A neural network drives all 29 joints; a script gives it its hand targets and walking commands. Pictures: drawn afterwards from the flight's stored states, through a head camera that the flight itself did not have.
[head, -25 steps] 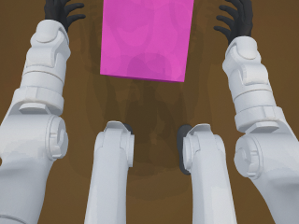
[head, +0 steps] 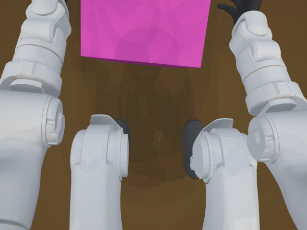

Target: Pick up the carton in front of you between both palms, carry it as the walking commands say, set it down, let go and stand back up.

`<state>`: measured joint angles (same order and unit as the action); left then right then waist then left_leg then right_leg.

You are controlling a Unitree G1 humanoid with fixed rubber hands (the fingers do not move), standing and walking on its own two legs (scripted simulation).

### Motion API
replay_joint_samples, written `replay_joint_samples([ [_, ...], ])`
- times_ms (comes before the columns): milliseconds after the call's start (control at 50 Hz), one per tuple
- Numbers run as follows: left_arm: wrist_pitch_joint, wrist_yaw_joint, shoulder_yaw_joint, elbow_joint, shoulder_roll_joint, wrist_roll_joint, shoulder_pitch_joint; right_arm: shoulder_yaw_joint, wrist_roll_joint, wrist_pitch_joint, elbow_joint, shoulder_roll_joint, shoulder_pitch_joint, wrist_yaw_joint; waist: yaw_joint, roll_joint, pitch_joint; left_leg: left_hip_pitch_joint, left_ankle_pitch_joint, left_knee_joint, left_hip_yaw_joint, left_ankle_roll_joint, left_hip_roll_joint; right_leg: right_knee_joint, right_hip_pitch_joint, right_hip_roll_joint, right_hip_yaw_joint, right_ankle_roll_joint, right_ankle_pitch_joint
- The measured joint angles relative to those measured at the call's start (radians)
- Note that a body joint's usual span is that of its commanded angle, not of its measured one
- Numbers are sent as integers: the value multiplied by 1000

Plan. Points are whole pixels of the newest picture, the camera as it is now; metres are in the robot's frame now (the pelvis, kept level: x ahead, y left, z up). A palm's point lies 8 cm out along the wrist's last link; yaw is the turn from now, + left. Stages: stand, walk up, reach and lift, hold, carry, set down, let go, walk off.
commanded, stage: reach and lift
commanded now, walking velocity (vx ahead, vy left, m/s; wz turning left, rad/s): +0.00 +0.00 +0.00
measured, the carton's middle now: (146, 18) +0.52 +0.06 -0.24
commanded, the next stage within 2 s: none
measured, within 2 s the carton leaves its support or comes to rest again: leaves its support in 0.54 s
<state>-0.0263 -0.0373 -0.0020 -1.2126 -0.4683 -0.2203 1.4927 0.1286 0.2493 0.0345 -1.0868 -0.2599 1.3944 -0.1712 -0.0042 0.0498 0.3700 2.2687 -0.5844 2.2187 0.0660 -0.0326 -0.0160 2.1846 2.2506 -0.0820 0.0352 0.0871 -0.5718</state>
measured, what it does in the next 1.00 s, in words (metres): rises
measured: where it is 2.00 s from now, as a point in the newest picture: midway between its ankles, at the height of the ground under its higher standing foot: (156, 158)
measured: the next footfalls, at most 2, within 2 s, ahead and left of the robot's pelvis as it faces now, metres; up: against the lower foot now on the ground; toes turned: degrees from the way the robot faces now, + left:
none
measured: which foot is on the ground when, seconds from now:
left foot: down 0.00-1.00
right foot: down 0.00-1.00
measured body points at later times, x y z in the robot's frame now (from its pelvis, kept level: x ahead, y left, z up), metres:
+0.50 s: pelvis +0.00 +0.00 +0.00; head +0.36 +0.04 +0.25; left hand +0.56 +0.20 -0.17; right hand +0.55 -0.10 -0.18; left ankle +0.11 +0.13 -0.33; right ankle +0.12 -0.13 -0.33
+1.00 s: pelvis +0.00 +0.00 +0.05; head +0.29 +0.04 +0.39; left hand +0.52 +0.21 -0.04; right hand +0.52 -0.10 -0.04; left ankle +0.11 +0.13 -0.33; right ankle +0.12 -0.14 -0.33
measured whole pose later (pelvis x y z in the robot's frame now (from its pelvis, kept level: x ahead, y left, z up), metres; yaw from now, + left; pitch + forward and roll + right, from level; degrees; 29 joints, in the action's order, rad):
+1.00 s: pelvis +0.00 +0.00 +0.05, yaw +3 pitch +42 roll -2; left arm -0.31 -0.05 -0.28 -0.90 -0.18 0.08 1.23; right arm 0.49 -0.09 0.28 -0.72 0.01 1.10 -0.15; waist -0.01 0.04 -0.03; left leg 2.22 -0.52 2.00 0.09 -0.06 -0.09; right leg 1.99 2.18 -0.11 0.07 0.10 -0.55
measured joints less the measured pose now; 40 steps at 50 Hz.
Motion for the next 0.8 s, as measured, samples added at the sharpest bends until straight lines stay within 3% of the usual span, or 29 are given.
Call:
replay_joint_samples([
  [320, -2, -19, 19, -30, 56, 3, 20, 2, -42, -8, -22, 71, 30, -6, -1, -4, -38, 18, 19, -33, -4, 5, 0, -31, 14, 3, 2, 0, 14],
  [340, -1, -27, 21, -36, 56, 6, 29, 5, -39, -10, -27, 77, 40, -25, -2, -4, -33, 16, 21, -35, -4, 5, 0, -33, 13, 2, 2, 0, 16],
  [400, -6, -29, 38, -66, 55, 2, 61, 38, -52, -9, -32, 86, 54, -47, -7, -3, -20, 10, 23, -36, -3, 4, 1, -34, 8, -3, 3, 0, 19],
  [480, -45, -25, 10, -84, 74, 42, 96, 134, -130, 22, -28, 98, 65, -33, -8, -2, -16, 5, 22, -30, -9, 4, -3, -23, 5, -5, 11, 2, 16],
  [600, -119, -8, -47, 15, 109, 110, 32, 188, -183, 100, 40, 92, 23, -1, -17, 4, -48, 14, 5, -3, -13, 6, -3, 6, 16, -14, 17, 7, -2],
  [740, -183, -62, -71, 183, 144, 119, -78, 205, -148, 142, 189, 138, -74, -28, -11, 31, -120, 19, 1, -9, -5, -7, -15, 2, 21, -37, 27, 18, -7],
  [800, -220, -53, -96, 255, 163, 144, -124, 239, -175, 151, 265, 177, -146, -24, -14, 33, -185, 20, 11, -36, 5, -17, -31, -23, 19, -40, 28, 19, -3],
])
